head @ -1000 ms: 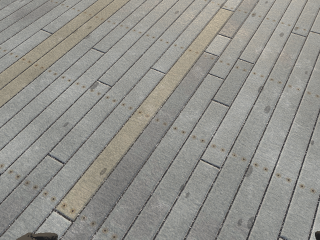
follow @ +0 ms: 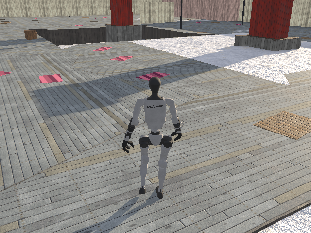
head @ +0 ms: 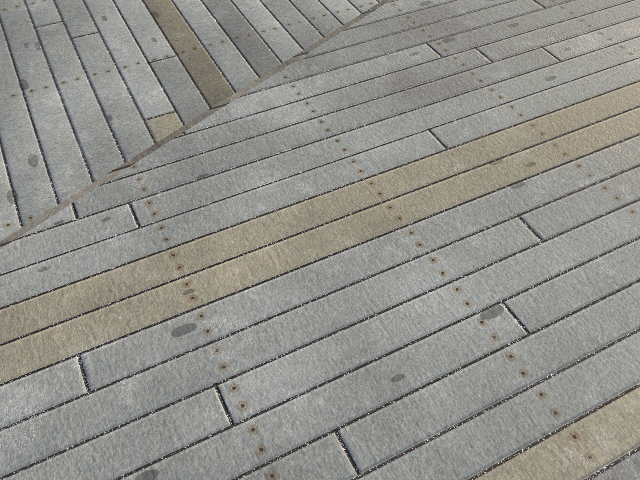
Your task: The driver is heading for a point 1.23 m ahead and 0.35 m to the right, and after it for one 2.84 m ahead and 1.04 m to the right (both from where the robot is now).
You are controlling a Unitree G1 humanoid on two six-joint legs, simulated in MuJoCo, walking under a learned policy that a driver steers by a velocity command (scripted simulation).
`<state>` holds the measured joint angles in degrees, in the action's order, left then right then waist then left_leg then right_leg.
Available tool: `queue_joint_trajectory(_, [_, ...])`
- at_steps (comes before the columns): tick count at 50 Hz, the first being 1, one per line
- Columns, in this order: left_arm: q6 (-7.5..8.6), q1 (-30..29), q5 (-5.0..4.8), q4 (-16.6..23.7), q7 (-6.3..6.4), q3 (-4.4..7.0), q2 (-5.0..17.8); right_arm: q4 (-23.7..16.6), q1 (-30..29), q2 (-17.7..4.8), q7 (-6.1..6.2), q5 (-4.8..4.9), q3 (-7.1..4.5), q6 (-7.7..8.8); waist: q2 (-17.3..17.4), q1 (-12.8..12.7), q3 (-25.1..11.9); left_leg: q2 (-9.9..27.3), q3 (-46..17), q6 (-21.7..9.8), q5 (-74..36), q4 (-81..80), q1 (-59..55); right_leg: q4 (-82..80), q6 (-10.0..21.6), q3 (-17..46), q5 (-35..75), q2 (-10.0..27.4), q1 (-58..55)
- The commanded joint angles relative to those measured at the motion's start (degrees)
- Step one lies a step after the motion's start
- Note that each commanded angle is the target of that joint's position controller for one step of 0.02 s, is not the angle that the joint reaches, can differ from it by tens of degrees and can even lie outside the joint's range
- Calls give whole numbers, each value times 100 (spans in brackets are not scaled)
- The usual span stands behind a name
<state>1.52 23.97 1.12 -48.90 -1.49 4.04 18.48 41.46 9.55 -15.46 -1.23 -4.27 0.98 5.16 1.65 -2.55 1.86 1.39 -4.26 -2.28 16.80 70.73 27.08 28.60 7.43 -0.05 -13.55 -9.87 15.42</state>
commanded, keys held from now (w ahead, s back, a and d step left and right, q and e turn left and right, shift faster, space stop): w+e+shift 0.74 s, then w+q+shift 0.26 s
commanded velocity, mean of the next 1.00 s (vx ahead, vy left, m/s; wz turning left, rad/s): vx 0.99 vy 0.00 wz -0.70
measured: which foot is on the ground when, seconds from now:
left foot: up 0.00-0.24, down 0.26-0.70, up 0.72-1.00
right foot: down 0.00-0.26, up 0.28-0.68, down 0.70-1.00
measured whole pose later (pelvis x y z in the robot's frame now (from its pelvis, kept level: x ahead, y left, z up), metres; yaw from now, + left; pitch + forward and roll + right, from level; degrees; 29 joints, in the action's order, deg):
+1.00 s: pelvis +0.84 -0.23 +0.00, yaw -41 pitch +0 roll -2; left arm 6.0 24.6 0.7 -49.1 -1.0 1.9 17.0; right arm 39.8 8.7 -15.0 -2.5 -0.8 0.2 2.5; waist 1.0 -2.2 2.9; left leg 8.2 0.7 -2.7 0.1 48.6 44.8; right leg 12.3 9.2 -1.1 -17.8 -10.7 -5.8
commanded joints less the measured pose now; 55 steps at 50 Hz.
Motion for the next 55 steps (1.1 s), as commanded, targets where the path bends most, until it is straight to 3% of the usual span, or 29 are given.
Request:
queue_joint_trajectory(1, [240,-239,-23,409,57,130,747,-587,-174,-608,-32,-72,-51,-100,-288,421,439,437,-41,333,4,-846,872,-2132,1162,2748,-1282,1568,502])
queue_joint_trajectory(5, [292,-76,-121,460,50,238,848,-1025,-1423,-382,-153,165,101,-55,-299,-9,625,257,354,584,-1745,-3099,-38,-2404,732,2163,-229,1154,1028])
queue_joint_trajectory(9, [293,210,-196,378,71,308,962,-1112,-1578,-537,-86,219,22,-17,-406,-203,238,42,292,478,-2141,-3979,-505,-1764,441,2303,1606,1354,-164])
queue_joint_trajectory(11, [269,189,-131,366,121,348,1150,-926,-947,-846,9,222,-132,15,-372,83,-319,-243,346,368,-1222,-4205,-1384,-739,228,2233,3107,1348,-665])
queue_joint_trajectory(12, [277,65,-104,364,92,370,1276,-688,-47,-1045,91,227,-252,43,-230,587,-897,-283,409,276,-859,-4245,-2466,451,86,2015,3588,1103,-554])
queue_joint_trajectory(13, [343,-141,-89,430,61,328,1107,-487,1135,-1382,227,167,-416,74,-120,1178,-1510,337,-83,115,-52,-4034,-3936,2014,-19,1812,2900,830,310])
queue_joint_trajectory(14, [414,-83,-175,666,97,85,115,-371,2099,-1824,339,-42,-574,77,1124,1289,-2296,2127,-2207,-149,2320,-4437,-5417,3962,-50,1216,-806,359,1768])
queue_joint_trajectory(15, [349,274,-323,986,83,-45,27,-355,1628,-2081,290,2,-663,-5,2328,750,-2727,2877,-4885,-614,3509,-5672,-5359,5072,-79,719,-1500,394,2757])
queue_joint_trajectory(16, [211,-368,-154,819,120,19,480,-491,928,-1351,271,61,-563,-42,1052,774,-1579,2392,-3976,-516,3496,-5721,-4449,5217,-44,581,-760,881,3142])
queue_joint_trajectory(18, [100,-958,-1,836,-39,55,499,-345,680,-744,220,70,-416,-43,109,682,-614,1814,-1891,-286,1005,-5612,-3240,4699,-139,468,-205,1261,2884])
queue_joint_trajectory(20, [-61,-1128,103,996,-183,-9,237,-13,1000,-571,206,159,-364,32,438,518,-298,1549,-900,-177,-22,-5681,-2779,4558,-221,431,-188,1481,2837])
queue_joint_trajectory(22, [-190,-1515,87,1266,-269,-90,81,189,1079,-459,131,273,-350,136,436,396,-78,1575,-355,-147,-689,-5887,-2614,4521,-260,366,-23,1605,3121])
queue_joint_trajectory(28, [-225,-2570,8,1700,-443,-255,189,456,994,-640,131,245,-393,253,56,262,465,836,1743,106,-2690,-6504,-2181,2603,-92,-601,1324,1265,2429])
queue_joint_trajectory(30, [-192,-2869,54,1851,-472,-319,150,550,1315,-958,158,238,-442,260,57,195,671,1061,2007,214,-5313,-6115,-2367,1815,137,-1081,1200,1023,1895])
queue_joint_trajectory(32, [-149,-2389,65,1636,-400,-252,354,537,1500,-1302,246,238,-530,111,301,-118,169,1160,2044,257,-7328,-5143,-2963,1556,323,-1280,824,568,1155])
queue_joint_trajectory(34, [-106,-421,-28,990,-284,-18,766,298,1203,-1552,320,226,-596,-65,338,-1042,-1035,1353,1906,137,-8535,-2478,-2477,1656,640,-1016,349,112,-1128])
queue_joint_trajectory(35, [-53,361,21,746,-149,120,945,227,1136,-1562,240,197,-602,-82,131,-1266,-1149,1198,1818,180,-5882,-738,-1232,973,833,-298,305,312,-2514])
queue_joint_trajectory(36, [-112,-9,-77,727,27,235,1376,166,1226,-626,110,61,-386,-94,-1030,-644,-809,210,1709,242,771,1519,388,959,1047,1234,7,1403,-2939])
queue_joint_trajectory(37, [-247,-152,82,957,55,389,1972,-539,1113,-886,124,228,-413,1,-1511,-456,-1713,-395,628,442,1287,2665,2132,-313,2100,4234,-413,2232,-4197])
queue_joint_trajectory(38, [-236,-17,58,955,129,378,1696,-666,627,-1021,135,216,-376,115,-467,-542,-1466,79,-16,326,647,2229,2542,-1134,1828,4465,-803,2461,-3951])
queue_joint_trajectory(40, [-80,-573,80,809,199,203,1044,-301,827,-894,169,229,-306,110,533,136,-235,542,203,223,31,1216,1772,-1417,1240,3228,-90,2194,-1960])
queue_joint_trajectory(41, [68,-695,74,832,210,96,805,-210,995,-813,159,151,-271,6,535,361,-65,676,168,229,89,913,1199,-1301,1168,2778,1099,2059,-1152])
queue_joint_trajectory(43, [286,-676,-3,673,192,-31,485,-96,1120,-597,59,112,-231,-233,367,573,-16,872,116,347,323,337,729,-1661,1105,2133,986,1855,-307])
queue_joint_trajectory(46, [494,-267,-20,396,78,-23,515,-428,-5,-362,-61,276,-165,-288,120,255,646,899,404,168,-782,-1102,1207,-2145,613,926,2131,1476,-162])
queue_joint_trajectory(48, [574,-300,-45,368,28,-59,463,-425,-286,-222,-144,384,-126,-252,45,137,535,580,658,-50,-1890,-2144,814,-2304,162,90,2845,1093,-278])
queue_joint_trajectory(50, [683,17,-90,226,53,-103,442,-545,-729,-134,-224,444,-93,-187,-99,-55,587,378,949,-269,-2781,-2980,420,-2677,-37,-143,3850,1378,-534])
queue_joint_trajectory(52, [692,117,-62,133,127,-101,572,-460,-772,-267,-247,422,-136,-151,-206,-29,400,-5,1164,-425,-3052,-3472,281,-2618,-251,-423,5028,1464,-1408])
queue_joint_trajectory(53, [675,-17,-44,195,194,-87,722,-301,-458,-384,-254,445,-184,-185,-408,141,-49,-354,1262,-432,-2874,-3411,-62,-2230,-386,-565,6452,1473,-1871])
queue_joint_trajectory(55, [549,9,69,172,363,-52,854,-92,197,-583,-231,264,-236,-162,-696,512,-217,-753,1510,-563,-2163,-3602,-571,-637,-654,-681,8365,1769,-2253])
Velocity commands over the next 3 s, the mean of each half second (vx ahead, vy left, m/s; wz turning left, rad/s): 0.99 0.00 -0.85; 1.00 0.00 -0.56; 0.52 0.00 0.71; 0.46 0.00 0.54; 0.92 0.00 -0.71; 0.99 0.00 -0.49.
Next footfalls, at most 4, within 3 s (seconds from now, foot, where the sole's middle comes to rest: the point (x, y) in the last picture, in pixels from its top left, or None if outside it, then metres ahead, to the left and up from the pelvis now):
0.26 left None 0.46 0.15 -0.77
0.70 right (432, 368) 0.75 -0.19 -0.77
1.14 left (496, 231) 1.18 -0.40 -0.77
1.54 right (566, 190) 1.35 -0.63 -0.76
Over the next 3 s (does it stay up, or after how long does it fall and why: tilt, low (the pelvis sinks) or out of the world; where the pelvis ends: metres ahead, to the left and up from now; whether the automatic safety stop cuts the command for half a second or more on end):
stays up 2.06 -0.78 0.01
